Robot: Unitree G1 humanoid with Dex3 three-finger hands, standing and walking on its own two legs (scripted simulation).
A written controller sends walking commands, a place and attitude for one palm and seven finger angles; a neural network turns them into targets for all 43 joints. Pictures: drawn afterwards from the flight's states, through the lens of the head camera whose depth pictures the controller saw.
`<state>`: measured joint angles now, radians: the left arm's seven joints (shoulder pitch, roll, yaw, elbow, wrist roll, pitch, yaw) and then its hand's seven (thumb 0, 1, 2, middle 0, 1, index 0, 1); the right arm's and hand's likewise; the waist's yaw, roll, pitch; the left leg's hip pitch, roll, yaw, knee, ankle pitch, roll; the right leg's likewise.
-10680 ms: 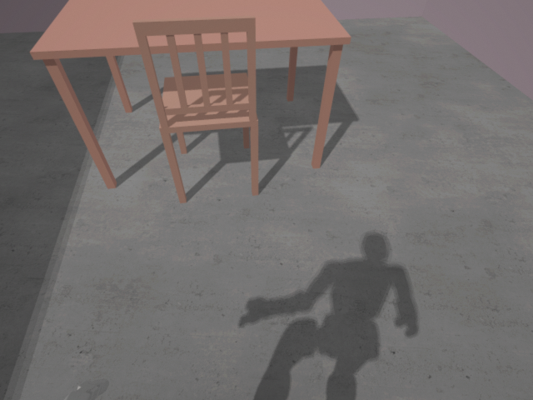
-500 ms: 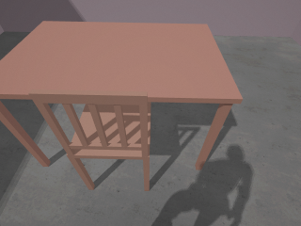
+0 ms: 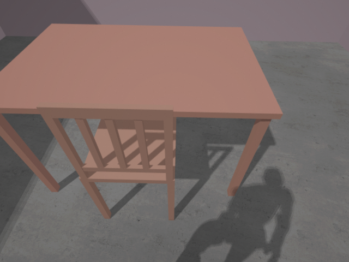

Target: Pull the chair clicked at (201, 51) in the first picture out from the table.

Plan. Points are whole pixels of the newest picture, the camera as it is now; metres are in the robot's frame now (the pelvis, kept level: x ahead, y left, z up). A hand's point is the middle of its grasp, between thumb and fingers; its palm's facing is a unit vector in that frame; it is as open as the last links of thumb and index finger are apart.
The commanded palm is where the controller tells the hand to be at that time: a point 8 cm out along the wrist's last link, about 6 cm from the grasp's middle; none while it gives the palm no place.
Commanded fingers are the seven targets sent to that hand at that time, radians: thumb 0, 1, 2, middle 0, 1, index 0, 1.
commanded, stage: look again from close up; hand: left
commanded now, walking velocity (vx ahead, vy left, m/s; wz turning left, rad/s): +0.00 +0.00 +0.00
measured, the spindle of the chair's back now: (117, 144) +0.50 +0.23 -0.10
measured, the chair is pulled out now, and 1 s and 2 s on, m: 0.00 0.00 0.00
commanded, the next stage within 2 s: shuffle to correct the standing spot in 0.08 s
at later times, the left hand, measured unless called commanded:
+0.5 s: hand out of the picture -0.04 +0.14 -0.19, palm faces +0.06 -0.99 -0.14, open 7.4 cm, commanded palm none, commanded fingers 0.00 0.90 0.90 -0.20 -0.30 -0.20 -0.30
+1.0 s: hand out of the picture +0.09 +0.14 -0.18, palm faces +0.06 -0.97 -0.22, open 7.3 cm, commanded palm none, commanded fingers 0.00 0.90 0.90 -0.20 -0.30 -0.20 -0.30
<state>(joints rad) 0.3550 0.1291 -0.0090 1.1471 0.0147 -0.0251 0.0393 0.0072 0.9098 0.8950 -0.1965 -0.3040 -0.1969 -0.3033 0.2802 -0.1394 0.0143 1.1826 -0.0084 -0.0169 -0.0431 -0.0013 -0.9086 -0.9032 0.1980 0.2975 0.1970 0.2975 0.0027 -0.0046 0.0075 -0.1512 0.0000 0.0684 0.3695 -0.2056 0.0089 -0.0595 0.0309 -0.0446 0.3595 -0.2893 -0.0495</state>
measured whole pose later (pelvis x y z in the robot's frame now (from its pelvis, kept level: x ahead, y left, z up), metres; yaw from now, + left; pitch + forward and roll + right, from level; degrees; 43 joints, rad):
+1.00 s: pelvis +0.08 -0.04 -0.01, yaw +3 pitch +1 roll +0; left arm 0.25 0.16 0.03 1.09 0.01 -0.03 0.04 0.01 0.93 0.90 -0.20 -0.30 -0.20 -0.30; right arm 0.29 -0.13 -0.02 1.16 -0.01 -0.01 -0.05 0.00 -0.91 -0.90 0.20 0.30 0.20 0.30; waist -0.03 0.02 0.03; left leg -0.12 0.07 0.01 0.47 -0.36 -0.06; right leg -0.22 0.00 -0.05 0.53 -0.31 -0.02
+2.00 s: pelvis +0.03 +0.02 -0.01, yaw +1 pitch -2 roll +0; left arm 0.24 0.19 -0.01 1.03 0.02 0.00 0.03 0.01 0.91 0.90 -0.20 -0.30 -0.20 -0.30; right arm 0.24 -0.17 -0.01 1.07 -0.02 -0.01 -0.02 0.00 -0.92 -0.90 0.20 0.30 0.20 0.30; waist -0.01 0.00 0.04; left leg -0.14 -0.02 0.08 0.51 -0.33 0.04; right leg -0.24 -0.08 0.02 0.51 -0.23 0.07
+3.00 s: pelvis +0.01 +0.00 -0.01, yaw +1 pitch -1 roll +1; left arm 0.29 0.13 0.01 1.10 0.02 -0.01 0.03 0.01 0.92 0.89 -0.20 -0.30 -0.20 -0.30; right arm 0.30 -0.13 -0.02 1.14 -0.01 -0.01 -0.02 0.00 -0.91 -0.90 0.20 0.30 0.20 0.30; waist -0.01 0.01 0.05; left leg -0.17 0.01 0.07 0.47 -0.28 0.00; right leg -0.28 -0.05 0.01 0.48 -0.19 0.03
